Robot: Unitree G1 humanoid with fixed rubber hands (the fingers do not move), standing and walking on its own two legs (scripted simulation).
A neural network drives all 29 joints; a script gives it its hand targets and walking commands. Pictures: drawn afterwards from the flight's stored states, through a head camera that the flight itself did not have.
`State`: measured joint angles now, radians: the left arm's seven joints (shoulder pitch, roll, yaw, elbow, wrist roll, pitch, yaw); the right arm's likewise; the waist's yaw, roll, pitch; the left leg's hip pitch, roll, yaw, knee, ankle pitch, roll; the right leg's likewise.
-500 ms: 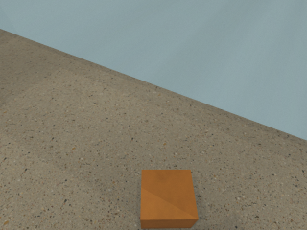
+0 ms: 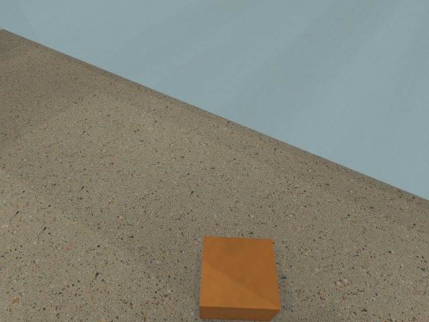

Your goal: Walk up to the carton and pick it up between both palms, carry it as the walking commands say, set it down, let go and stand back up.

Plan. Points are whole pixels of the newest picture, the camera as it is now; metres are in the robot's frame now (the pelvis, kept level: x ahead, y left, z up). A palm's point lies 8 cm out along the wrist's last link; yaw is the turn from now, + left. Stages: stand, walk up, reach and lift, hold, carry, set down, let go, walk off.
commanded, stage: walk up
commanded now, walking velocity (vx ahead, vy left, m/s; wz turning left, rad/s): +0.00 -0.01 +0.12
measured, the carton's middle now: (236, 278) +0.42 -0.09 -0.66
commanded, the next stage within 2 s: none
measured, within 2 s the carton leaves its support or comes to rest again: neither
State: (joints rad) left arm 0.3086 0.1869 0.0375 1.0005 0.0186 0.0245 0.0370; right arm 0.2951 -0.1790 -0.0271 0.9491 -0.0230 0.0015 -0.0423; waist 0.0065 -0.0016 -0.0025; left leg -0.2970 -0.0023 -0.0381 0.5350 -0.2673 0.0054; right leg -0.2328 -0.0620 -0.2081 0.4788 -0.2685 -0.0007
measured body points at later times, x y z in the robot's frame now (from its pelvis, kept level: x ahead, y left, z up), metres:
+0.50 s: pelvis +0.00 +0.00 +0.00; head +0.01 +0.02 +0.45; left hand +0.00 +0.25 -0.16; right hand +0.06 -0.25 -0.14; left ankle +0.01 +0.11 -0.74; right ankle -0.01 -0.11 -0.74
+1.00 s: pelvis +0.00 +0.00 +0.02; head +0.03 +0.02 +0.46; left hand +0.07 +0.26 -0.13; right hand +0.01 -0.28 -0.11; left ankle -0.01 +0.12 -0.74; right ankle -0.04 -0.15 -0.68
